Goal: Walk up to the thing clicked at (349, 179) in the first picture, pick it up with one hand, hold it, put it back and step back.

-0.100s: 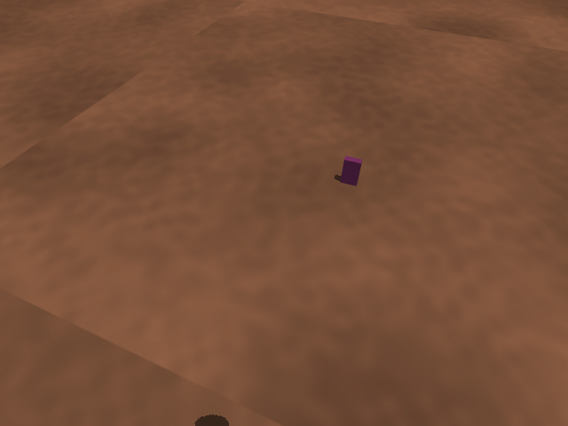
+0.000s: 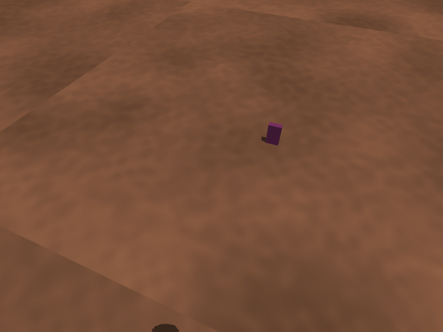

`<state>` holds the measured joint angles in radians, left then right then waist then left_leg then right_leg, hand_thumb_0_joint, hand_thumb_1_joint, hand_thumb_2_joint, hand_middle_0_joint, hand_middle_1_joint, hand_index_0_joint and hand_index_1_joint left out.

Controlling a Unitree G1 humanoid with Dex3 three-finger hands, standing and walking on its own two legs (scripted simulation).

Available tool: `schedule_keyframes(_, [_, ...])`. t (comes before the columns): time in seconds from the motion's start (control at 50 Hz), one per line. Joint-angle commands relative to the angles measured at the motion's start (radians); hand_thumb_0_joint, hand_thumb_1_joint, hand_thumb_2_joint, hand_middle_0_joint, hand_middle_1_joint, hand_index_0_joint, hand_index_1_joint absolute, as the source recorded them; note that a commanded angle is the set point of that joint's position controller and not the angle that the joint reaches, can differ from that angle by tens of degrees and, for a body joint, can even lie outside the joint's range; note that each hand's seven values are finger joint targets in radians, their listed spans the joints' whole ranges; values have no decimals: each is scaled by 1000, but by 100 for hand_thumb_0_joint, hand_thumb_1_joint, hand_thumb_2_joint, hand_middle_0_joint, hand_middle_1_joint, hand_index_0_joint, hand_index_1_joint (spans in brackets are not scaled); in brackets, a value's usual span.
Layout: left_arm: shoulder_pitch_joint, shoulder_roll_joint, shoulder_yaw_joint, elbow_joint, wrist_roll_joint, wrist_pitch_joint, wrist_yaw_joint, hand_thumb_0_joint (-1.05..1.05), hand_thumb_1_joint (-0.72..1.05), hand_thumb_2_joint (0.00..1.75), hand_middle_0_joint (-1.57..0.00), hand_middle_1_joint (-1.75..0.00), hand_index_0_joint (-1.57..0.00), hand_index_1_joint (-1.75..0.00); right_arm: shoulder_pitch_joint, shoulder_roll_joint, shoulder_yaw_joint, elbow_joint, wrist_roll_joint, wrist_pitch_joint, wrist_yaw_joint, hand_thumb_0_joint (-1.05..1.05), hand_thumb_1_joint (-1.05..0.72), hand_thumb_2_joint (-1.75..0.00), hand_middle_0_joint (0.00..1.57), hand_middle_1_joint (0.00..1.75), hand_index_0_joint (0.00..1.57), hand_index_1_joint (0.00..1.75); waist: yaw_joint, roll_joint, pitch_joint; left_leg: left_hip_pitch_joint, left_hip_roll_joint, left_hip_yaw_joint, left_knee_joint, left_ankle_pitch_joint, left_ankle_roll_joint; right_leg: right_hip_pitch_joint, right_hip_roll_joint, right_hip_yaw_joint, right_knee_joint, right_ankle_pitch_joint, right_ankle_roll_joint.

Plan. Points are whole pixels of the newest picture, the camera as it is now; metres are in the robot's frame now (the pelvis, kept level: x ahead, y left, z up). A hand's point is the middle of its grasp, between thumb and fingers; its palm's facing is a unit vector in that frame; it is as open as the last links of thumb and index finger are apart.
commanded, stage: stand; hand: left
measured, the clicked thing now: (273, 134) +1.40 -0.38 -0.71
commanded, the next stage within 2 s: walk up in 1.02 s
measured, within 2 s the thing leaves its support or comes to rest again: neither
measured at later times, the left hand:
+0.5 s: hand out of the picture +0.08 +0.25 -0.16, palm faces -0.01 -0.94 -0.34, open 7.4 cm
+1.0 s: hand out of the picture +0.08 +0.26 -0.16, palm faces -0.02 -0.94 -0.34, open 7.4 cm
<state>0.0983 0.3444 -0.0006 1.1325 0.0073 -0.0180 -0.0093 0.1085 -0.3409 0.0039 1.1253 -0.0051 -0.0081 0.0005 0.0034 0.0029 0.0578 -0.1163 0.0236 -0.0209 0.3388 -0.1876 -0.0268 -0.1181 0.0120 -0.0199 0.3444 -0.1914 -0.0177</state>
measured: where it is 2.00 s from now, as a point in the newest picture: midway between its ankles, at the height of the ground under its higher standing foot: (264, 314)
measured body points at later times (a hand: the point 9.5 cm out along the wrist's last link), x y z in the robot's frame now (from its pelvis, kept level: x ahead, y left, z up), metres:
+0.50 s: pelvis +0.01 +0.00 +0.00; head +0.02 +0.00 +0.45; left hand +0.08 +0.30 -0.13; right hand +0.09 -0.30 -0.13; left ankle +0.00 +0.14 -0.75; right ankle +0.00 -0.11 -0.75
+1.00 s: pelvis +0.01 +0.00 +0.00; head +0.02 +0.00 +0.45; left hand +0.08 +0.30 -0.13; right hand +0.08 -0.29 -0.13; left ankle +0.00 +0.14 -0.75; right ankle +0.00 -0.11 -0.75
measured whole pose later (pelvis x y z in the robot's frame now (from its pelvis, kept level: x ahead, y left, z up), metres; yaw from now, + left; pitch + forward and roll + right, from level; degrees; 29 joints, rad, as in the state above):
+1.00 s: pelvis +0.01 +0.00 +0.00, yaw +0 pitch -2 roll +0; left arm 0.11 0.35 0.00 1.13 0.01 -0.02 -0.01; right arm 0.11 -0.34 0.00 1.12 -0.01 -0.01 0.00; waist 0.00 0.00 0.05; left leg -0.10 0.02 -0.02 0.31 -0.18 -0.02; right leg -0.10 0.01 -0.02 0.32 -0.19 -0.01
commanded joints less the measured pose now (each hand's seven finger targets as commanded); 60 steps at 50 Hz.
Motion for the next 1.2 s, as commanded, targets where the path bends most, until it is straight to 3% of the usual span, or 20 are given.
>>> schedule_keyframes(0.0, [-43, 213, 40, -62, 0, -15, 18, 0, 90, 90, -20, -30, -20, -30, -39, -209, -35, -65, -3, -25, -14, 0, -90, -90, 20, 30, 20, 30, 0, 9, -88, 11, 101, -76, -46, 158, 46, 16, -136, 98, -54, 155, -15])
schedule_keyframes(0.28, [-47, 211, 39, -62, 0, -18, 19, 0, 90, 90, -20, -30, -20, -30, -36, -211, -36, -67, -3, -22, -13, 0, -90, -90, 20, 30, 20, 30, -1, -9, -83, 5, 103, -77, -54, 143, 46, 31, -139, 95, -72, 144, -10])
schedule_keyframes(0.46, [-47, 218, 42, -66, 0, -18, 18, 0, 90, 90, -20, -30, -20, -30, -34, -209, -36, -67, -4, -26, -14, 0, -90, -90, 20, 30, 20, 30, -3, 5, -101, 31, 106, -73, -52, 190, 44, 38, -143, 98, -64, 189, -12])
schedule_keyframes(0.62, [-38, 216, 40, -63, 0, -16, 19, 0, 90, 90, -20, -30, -20, -30, -31, -209, -37, -63, -3, -23, -14, 0, -90, -90, 20, 30, 20, 30, -2, -3, -72, 20, 103, -77, -64, 147, 44, 17, -140, 100, -79, 139, -12])
schedule_keyframes(0.78, [-32, 217, 39, -65, 2, -19, 21, 0, 90, 90, -20, -30, -20, -30, -35, -209, -39, -65, -2, -22, -12, 0, -90, -90, 20, 30, 20, 30, -3, -11, -95, 29, 105, -72, -53, 176, 47, 39, -144, 97, -71, 194, -11])
schedule_keyframes(0.84, [-35, 217, 41, -65, -2, -17, 21, 0, 90, 90, -20, -30, -20, -30, -27, -214, -39, -61, -4, -21, -13, 0, -90, -90, 20, 30, 20, 30, -4, 4, -77, 13, 100, -73, -69, 123, 47, 25, -140, 101, -82, 131, -12])
schedule_keyframes(0.98, [-27, 218, 40, -61, 0, -16, 19, 0, 90, 90, -20, -30, -20, -30, -31, -212, -38, -60, -3, -23, -13, 0, -90, -90, 20, 30, 20, 30, -1, 12, -74, 14, 105, -79, -74, 129, 47, 29, -141, 104, -79, 129, -12])
schedule_keyframes(1.0, [13, 315, 120, -171, 28, -9, -25, 0, 90, 90, -20, -30, -20, -30, 60, -341, -119, -137, -32, -55, -3, 0, -90, -90, 20, 30, 20, 30, -40, -27, -158, 165, 104, -73, 25, -332, 118, -148, -70, 141, 38, -310, -45])
schedule_keyframes(1.02, [-86, 283, 114, -186, 32, 2, -44, 0, 90, 90, -20, -30, -20, -30, 127, -367, -142, -106, -37, -63, -2, 0, -90, -90, 20, 30, 20, 30, -98, 52, -61, 267, 176, -166, -42, -494, 161, -441, -45, 89, 166, -376, -30])
schedule_keyframes(1.04, [-141, 251, 111, -221, 30, 11, -58, 0, 90, 90, -20, -30, -20, -30, 157, -405, -161, -111, -39, -69, -4, 0, -90, -90, 20, 30, 20, 30, -124, 201, 2, 273, 338, -332, -187, -597, 223, -601, -24, 25, 439, -281, -4])
schedule_keyframes(1.06, [-159, 262, 114, -243, 44, 12, -63, 0, 90, 90, -20, -30, -20, -30, 139, -404, -163, -138, -32, -76, -4, 0, -90, -90, 20, 30, 20, 30, -117, 126, 37, 192, 432, -374, -215, -533, 263, -636, -79, 100, 536, -265, 3])
schedule_keyframes(1.08, [-123, 268, 117, -255, 37, 8, -69, 0, 90, 90, -20, -30, -20, -30, 105, -404, -163, -165, -30, -82, -5, 0, -90, -90, 20, 30, 20, 30, -86, 92, 41, 129, 456, -386, -229, -495, 274, -603, -114, 145, 584, -240, 2])
schedule_keyframes(1.12, [-36, 279, 128, -240, 28, 5, -89, 0, 90, 90, -20, -30, -20, -30, 60, -365, -156, -199, -37, -93, -2, 0, -90, -90, 20, 30, 20, 30, -28, 59, 4, 75, 381, -284, -225, -483, 246, -515, -147, 157, 601, -195, 6])
schedule_keyframes(1.16, [53, 261, 132, -235, 19, 11, -113, 0, 90, 90, -20, -30, -20, -30, -29, -369, -162, -236, -47, -95, 6, 0, -90, -90, 20, 30, 20, 30, 25, 161, -4, 51, 345, -151, -204, -415, 229, -434, -158, 96, 507, -194, 10])
schedule_keyframes(1.18, [64, 259, 134, -234, 18, 11, -119, 0, 90, 90, -20, -30, -20, -30, -46, -361, -161, -250, -49, -95, 10, 0, -90, -90, 20, 30, 20, 30, 33, 170, -6, 12, 307, -77, -174, -369, 210, -371, -154, 67, 463, -180, 12])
